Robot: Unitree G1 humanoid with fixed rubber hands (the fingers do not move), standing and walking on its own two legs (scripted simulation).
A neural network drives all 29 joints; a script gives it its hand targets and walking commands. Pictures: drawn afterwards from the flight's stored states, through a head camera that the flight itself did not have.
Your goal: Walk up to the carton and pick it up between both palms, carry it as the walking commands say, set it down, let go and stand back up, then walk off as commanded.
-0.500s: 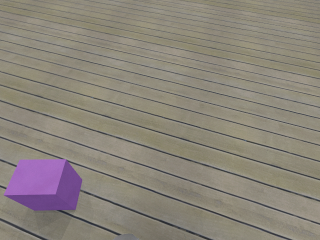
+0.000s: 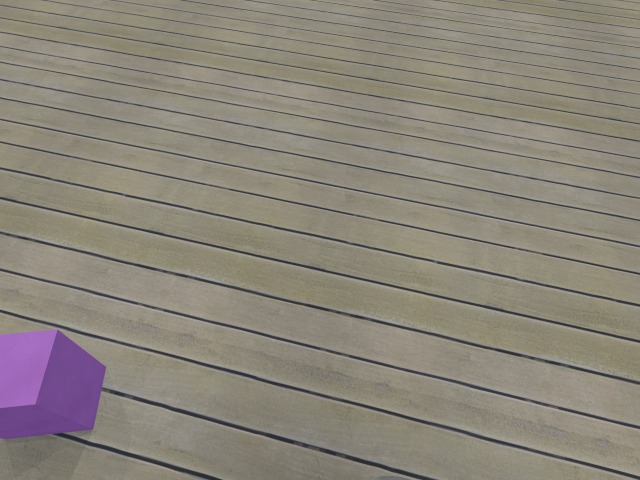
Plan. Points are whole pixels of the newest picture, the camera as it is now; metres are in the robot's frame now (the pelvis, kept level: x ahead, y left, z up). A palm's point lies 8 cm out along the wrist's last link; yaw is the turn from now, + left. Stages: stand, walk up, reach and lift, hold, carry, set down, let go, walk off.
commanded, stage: walk off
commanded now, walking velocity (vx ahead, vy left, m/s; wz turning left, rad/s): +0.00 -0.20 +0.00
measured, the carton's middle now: (29, 387) +0.41 +0.74 -0.62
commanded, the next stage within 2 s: stand in 0.16 s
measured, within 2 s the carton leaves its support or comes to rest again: neither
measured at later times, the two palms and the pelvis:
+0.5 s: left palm out of the picture -0.01 +0.14 -0.15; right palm out of the picture +0.07 -0.30 -0.12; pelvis +0.00 -0.08 +0.01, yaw +3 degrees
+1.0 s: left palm out of the picture -0.03 +0.05 -0.13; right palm out of the picture -0.02 -0.37 -0.14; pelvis +0.00 -0.16 +0.02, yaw +3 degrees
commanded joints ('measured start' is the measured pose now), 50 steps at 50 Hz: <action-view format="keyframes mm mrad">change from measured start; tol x16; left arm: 1 152 198 22 -18 2 -48 38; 18 -30 34 -24 -47 -27 -19 76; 50 198 -2 -60 138 -19 -91 71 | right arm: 1 2 -50 -6 -83 6 21 -23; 17 42 -211 26 -30 -11 -21 -12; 23 -118 -109 62 -37 13 -55 -11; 50 91 -20 55 147 22 -15 8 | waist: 1 95 -341 -200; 11 42 -164 -107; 16 1 303 -113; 31 10 -64 -45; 50 37 -46 18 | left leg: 1 -212 -128 -125 549 -331 87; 5 -261 -122 -107 610 -186 98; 13 3 -107 -87 27 -181 130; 16 233 263 -506 -391 301 221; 17 72 316 -520 -374 383 333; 23 96 63 -147 -277 600 218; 30 65 -62 -84 -319 178 96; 34 155 -39 -81 -287 372 91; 50 140 -59 -57 -344 210 38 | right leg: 1 152 -285 184 -183 658 -265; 3 116 -207 132 -218 415 -237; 14 -20 -226 211 -126 413 -225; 17 -186 33 3 215 -287 -48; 20 -93 19 101 295 -235 -60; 24 22 28 8 5 -78 -35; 28 207 -76 92 -132 472 -23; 50 131 -67 154 -286 251 -100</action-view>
